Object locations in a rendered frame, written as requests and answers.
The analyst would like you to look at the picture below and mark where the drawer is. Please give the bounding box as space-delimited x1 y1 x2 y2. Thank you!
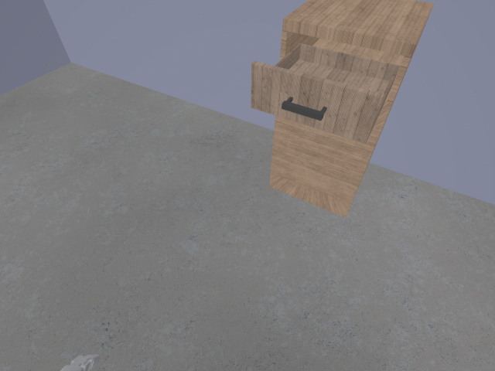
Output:
251 43 400 144

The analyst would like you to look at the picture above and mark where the robot left hand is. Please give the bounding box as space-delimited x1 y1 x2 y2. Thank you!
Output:
60 355 100 371

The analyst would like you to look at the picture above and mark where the cabinet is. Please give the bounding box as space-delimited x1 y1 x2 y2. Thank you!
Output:
269 0 434 218

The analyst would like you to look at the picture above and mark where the handle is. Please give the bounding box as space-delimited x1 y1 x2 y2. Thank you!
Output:
282 97 327 121

